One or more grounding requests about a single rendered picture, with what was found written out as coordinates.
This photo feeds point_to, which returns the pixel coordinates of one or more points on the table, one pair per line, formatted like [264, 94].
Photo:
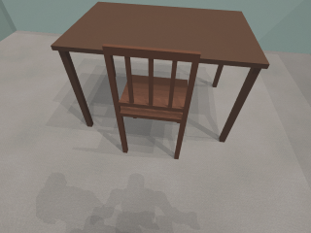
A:
[223, 37]

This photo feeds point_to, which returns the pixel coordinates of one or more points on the chair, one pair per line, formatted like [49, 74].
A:
[149, 97]

